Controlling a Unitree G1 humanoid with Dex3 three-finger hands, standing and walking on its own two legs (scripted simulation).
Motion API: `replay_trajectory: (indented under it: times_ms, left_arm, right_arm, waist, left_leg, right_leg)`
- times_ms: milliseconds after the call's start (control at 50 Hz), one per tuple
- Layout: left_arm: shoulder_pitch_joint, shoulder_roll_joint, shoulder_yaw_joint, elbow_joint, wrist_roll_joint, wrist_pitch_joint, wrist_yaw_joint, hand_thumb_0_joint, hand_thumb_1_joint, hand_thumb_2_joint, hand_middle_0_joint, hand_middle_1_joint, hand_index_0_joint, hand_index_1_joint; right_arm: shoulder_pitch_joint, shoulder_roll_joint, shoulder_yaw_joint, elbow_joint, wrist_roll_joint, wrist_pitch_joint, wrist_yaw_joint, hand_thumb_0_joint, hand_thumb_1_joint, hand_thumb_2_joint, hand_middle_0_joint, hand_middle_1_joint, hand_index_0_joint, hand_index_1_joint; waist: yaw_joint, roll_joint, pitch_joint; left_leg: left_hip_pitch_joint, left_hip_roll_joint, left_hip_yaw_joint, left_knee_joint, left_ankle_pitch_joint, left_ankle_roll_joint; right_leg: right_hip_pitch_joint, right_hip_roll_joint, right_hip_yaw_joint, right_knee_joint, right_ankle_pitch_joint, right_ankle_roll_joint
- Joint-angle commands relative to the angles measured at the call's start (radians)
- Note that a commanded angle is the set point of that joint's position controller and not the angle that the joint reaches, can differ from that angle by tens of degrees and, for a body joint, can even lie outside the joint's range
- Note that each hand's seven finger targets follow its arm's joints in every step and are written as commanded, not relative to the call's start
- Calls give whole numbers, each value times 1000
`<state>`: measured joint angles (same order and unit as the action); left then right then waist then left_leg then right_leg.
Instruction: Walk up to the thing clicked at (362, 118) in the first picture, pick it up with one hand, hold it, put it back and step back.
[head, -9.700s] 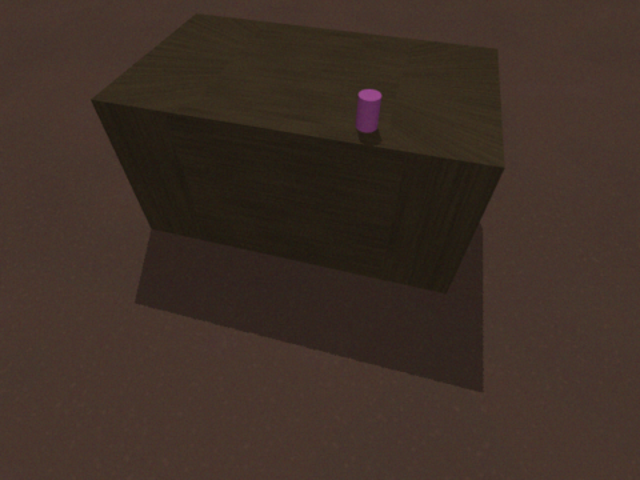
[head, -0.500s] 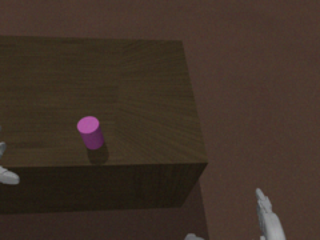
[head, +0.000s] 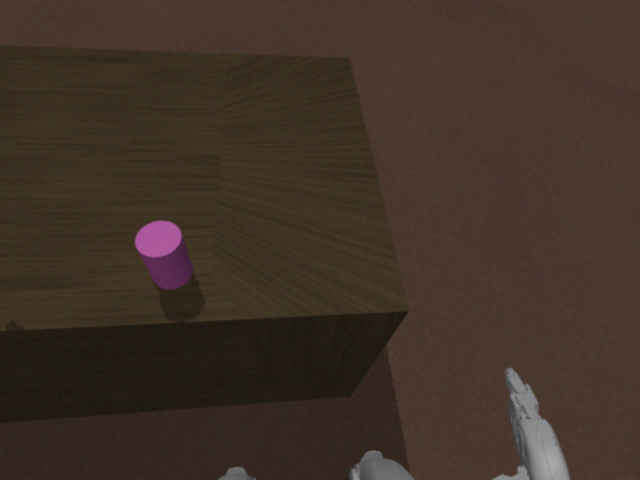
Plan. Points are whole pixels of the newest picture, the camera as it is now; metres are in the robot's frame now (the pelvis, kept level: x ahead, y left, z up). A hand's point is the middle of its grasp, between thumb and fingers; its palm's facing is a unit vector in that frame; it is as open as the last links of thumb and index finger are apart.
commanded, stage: go down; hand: left
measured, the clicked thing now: (166, 256) +0.46 +0.21 -0.07
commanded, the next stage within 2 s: approach in 0.34 s
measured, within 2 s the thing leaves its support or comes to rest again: neither
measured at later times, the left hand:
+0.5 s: hand out of the picture +0.37 +0.39 +0.06, palm faces +0.22 -0.97 -0.07, open 17.6 cm
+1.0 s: hand (110, 270) +0.43 +0.29 -0.07, palm faces +0.08 -1.00 +0.05, open 17.7 cm
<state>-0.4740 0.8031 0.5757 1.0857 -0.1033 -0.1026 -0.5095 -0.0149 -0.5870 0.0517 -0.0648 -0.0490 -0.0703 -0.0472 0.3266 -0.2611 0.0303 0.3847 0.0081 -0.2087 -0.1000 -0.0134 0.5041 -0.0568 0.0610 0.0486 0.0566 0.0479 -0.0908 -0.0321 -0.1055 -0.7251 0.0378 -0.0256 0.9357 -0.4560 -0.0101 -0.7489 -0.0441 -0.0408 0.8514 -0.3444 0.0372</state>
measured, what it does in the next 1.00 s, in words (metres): lowers itself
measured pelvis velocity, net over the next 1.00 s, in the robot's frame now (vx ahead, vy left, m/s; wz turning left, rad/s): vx -0.03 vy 0.00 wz -0.02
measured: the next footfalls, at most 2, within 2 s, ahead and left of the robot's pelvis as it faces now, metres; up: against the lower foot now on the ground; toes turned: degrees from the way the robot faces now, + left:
none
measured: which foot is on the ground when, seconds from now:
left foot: down 0.00-1.00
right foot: down 0.00-1.00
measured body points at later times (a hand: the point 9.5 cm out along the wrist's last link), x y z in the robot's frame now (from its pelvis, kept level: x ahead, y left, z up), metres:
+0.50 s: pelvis +0.01 +0.00 -0.01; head +0.09 +0.04 +0.44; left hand +0.36 +0.44 +0.07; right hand +0.16 -0.25 -0.04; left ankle +0.00 +0.12 -0.69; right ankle +0.04 -0.15 -0.69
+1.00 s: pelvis -0.03 +0.00 -0.07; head +0.14 +0.07 +0.34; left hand +0.42 +0.34 -0.07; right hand +0.13 -0.27 -0.07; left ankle +0.00 +0.12 -0.69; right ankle +0.04 -0.15 -0.69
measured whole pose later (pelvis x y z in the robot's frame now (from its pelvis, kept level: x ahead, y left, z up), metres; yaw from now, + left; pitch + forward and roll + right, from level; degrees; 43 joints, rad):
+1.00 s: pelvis -0.03 +0.00 -0.07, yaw -1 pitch +25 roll -4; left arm -0.65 0.69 0.63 1.13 -0.20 -0.54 -0.49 -0.02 -0.61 0.01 -0.07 -0.06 -0.07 -0.06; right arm 0.35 -0.29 0.00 0.13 -0.05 -0.21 -0.02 -0.01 0.52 -0.05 0.06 0.05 0.06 0.05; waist -0.24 -0.08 -0.10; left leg -1.21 0.05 -0.06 1.31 -0.56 -0.02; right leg -1.21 -0.03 -0.05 1.20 -0.42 0.03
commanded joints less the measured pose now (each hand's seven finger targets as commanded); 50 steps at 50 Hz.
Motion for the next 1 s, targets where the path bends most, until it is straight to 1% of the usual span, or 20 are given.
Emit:
replay_trajectory:
  times_ms: [0, 40, 160, 200, 280, 320, 420, 440, 560, 580, 640, 660, 680, 700, 720, 820, 860, 880, 940, 980]
  left_arm:
    - [-263, 404, 73, -187, -30, -61, -3, 0, -611, 44, -63, -48, -65, -52]
    - [-277, 388, 59, -187, -32, -63, -7, 0, -611, 53, -59, -50, -61, -54]
    - [-313, 428, 86, -214, -31, -75, -13, 0, -611, 54, -59, -52, -60, -57]
    - [-310, 431, 96, -206, -34, -76, -15, 0, -611, 60, -56, -54, -57, -59]
    - [-285, 431, 97, -171, -38, -69, -24, 0, -611, 55, -60, -49, -58, -56]
    - [-283, 433, 96, -172, -36, -68, -29, 0, -611, 56, -59, -52, -59, -58]
    - [-298, 463, 122, -156, -43, -77, -39, 0, -611, 104, -69, -83, -51, -108]
    - [-324, 480, 128, -170, -42, -85, -39, 0, -611, 24, -67, -40, -60, -51]
    - [-373, 347, 85, -91, -95, -164, -72, 0, -611, 0, -63, -32, -55, -44]
    - [-347, 307, 69, -52, -99, -180, -74, 0, -611, 0, -63, -36, -54, -50]
    - [-462, 297, 77, -177, -130, -260, -76, 0, -611, 0, -57, -40, -55, -48]
    - [-400, 231, 55, -58, -138, -268, -80, 0, -611, 0, -60, -52, -60, -58]
    - [-426, 215, 54, -107, -153, -292, -78, 0, -611, 1, -53, -45, -54, -49]
    - [-509, 228, 54, -204, -163, -319, -75, 0, -611, 7, -56, -52, -56, -58]
    - [-484, 246, 72, -163, -160, -327, -65, 0, -611, 2, -61, -44, -57, -51]
    - [-407, 202, 63, -42, -145, -387, -16, 0, -611, 13, -70, -56, -66, -65]
    - [-482, 269, 90, -124, -127, -427, 14, 0, -611, 9, -75, -58, -70, -66]
    - [-446, 234, 79, -56, -119, -433, 22, 0, -611, 11, -76, -57, -70, -67]
    - [-511, 238, 85, -154, -102, -483, 55, 0, -611, 0, -67, -57, -72, -53]
    - [-581, 247, 81, -247, -88, -501, 79, 0, -611, 0, -78, -55, -79, -53]
  right_arm:
    - [22, -152, -74, -138, 8, -45, -13, 0, 522, -56, 49, 50, 49, 50]
    - [8, -137, -58, -135, 5, -48, -8, 0, 524, -56, 49, 49, 49, 50]
    - [14, -176, -91, -160, 1, -49, -12, 0, 516, -59, 49, 50, 49, 50]
    - [9, -167, -78, -178, 3, -50, -13, 0, 522, -58, 49, 50, 49, 50]
    - [26, -188, -101, -193, 3, -49, -14, 0, 520, -58, 49, 50, 49, 50]
    - [40, -153, -66, -165, 2, -46, -7, 0, 522, -57, 49, 49, 49, 50]
    - [29, -172, -83, -199, 1, -50, -3, 0, 523, -56, 49, 50, 49, 50]
    - [8, -183, -91, -226, 1, -48, -6, 0, 544, -51, 48, 51, 48, 51]
    - [-15, -131, -45, -150, -7, -58, 12, 0, 537, -52, 48, 51, 48, 51]
    - [-21, -142, -57, -191, -8, -63, 15, 0, 541, -51, 48, 51, 48, 51]
    - [-1, -169, -88, -189, -14, -64, 19, 0, 549, -48, 48, 51, 48, 51]
    - [-3, -163, -75, -225, -16, -66, 22, 0, 548, -49, 48, 51, 48, 51]
    - [-4, -175, -90, -221, -17, -67, 26, 0, 553, -47, 48, 51, 48, 51]
    - [29, -190, -105, -227, -20, -64, 28, 0, 548, -49, 48, 51, 48, 51]
    - [57, -195, -112, -226, -22, -61, 29, 0, 543, -50, 48, 51, 49, 51]
    - [51, -215, -127, -303, -31, -50, 47, 0, 544, -48, 48, 50, 48, 50]
    - [59, -218, -139, -337, -38, -43, 56, 0, 536, -50, 48, 50, 48, 50]
    - [61, -206, -127, -360, -45, -43, 61, 0, 532, -51, 48, 50, 48, 50]
    - [39, -186, -115, -427, -55, -48, 73, 0, 536, -49, 48, 50, 49, 50]
    - [25, -203, -135, -461, -65, -43, 76, 0, 516, -54, 49, 50, 49, 51]
  waist:
    - [37, 235, -327]
    - [39, 246, -325]
    - [20, 246, -378]
    - [21, 238, -363]
    - [10, 214, -362]
    - [28, 239, -345]
    - [20, 215, -359]
    - [17, 206, -364]
    - [-13, 201, -309]
    - [-38, 168, -324]
    - [-52, 225, -408]
    - [-77, 180, -397]
    - [-72, 185, -407]
    - [-88, 228, -472]
    - [-92, 228, -471]
    - [-106, 184, -374]
    - [-93, 247, -438]
    - [-103, 247, -416]
    - [-99, 340, -540]
    - [-99, 420, -702]
  left_leg:
    - [189, -24, -2, -145, 328, -3]
    - [190, -21, -3, -140, 343, -7]
    - [236, -13, -11, -119, 424, -8]
    - [224, -17, -8, -121, 386, -6]
    - [219, -23, -2, -104, 426, 0]
    - [203, -20, -7, -108, 427, -5]
    - [185, -24, -3, -93, 425, -1]
    - [170, -28, -1, -90, 407, 2]
    - [77, -23, -9, -44, 320, 5]
    - [71, -23, -6, -25, 316, 9]
    - [88, -21, -9, 10, 285, 1]
    - [79, -14, -18, 29, 317, 0]
    - [72, -13, -23, 42, 324, -3]
    - [104, -12, -22, 63, 350, -6]
    - [91, -13, -24, 81, 366, -5]
    - [-46, -14, -36, 135, 282, -7]
    - [-67, -18, -36, 161, 255, -10]
    - [-85, -15, -41, 172, 246, -13]
    - [-79, -17, -42, 220, 275, -22]
    - [-27, -16, -41, 249, 331, -26]
  right_leg:
    - [153, 40, -9, -68, 172, -58]
    - [145, 40, -10, -63, 174, -60]
    - [142, 41, -10, -50, 219, -59]
    - [149, 40, -10, -55, 202, -57]
    - [157, 39, -8, -54, 242, -54]
    - [136, 40, -11, -46, 223, -58]
    - [146, 39, -9, -39, 237, -56]
    - [151, 38, -5, -41, 235, -55]
    - [19, 43, -9, 10, 160, -57]
    - [16, 42, -9, 19, 169, -56]
    - [-28, 41, -10, 57, 153, -60]
    - [-60, 45, -18, 70, 165, -59]
    - [-78, 45, -19, 87, 166, -60]
    - [-90, 43, -15, 98, 184, -62]
    - [-102, 42, -16, 111, 195, -62]
    - [-208, 44, -21, 170, 125, -64]
    - [-220, 42, -15, 207, 107, -67]
    - [-256, 44, -20, 221, 88, -68]
    - [-266, 43, -17, 286, 109, -72]
    - [-244, 40, -10, 318, 142, -75]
